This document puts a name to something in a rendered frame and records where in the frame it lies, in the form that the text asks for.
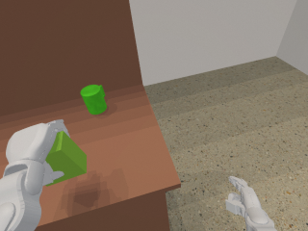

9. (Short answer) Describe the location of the table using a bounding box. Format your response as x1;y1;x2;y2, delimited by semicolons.
0;0;181;231

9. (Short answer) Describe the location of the right robot hand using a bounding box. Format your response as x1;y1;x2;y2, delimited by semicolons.
225;176;262;217

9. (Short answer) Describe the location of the robot right forearm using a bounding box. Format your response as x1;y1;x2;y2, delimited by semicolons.
244;207;277;231

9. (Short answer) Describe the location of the sponge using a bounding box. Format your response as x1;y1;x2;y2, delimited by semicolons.
45;131;87;187

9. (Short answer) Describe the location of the left robot hand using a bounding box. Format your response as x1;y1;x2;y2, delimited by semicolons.
6;119;70;186

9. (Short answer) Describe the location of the robot left forearm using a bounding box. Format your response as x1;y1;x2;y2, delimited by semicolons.
0;160;45;231

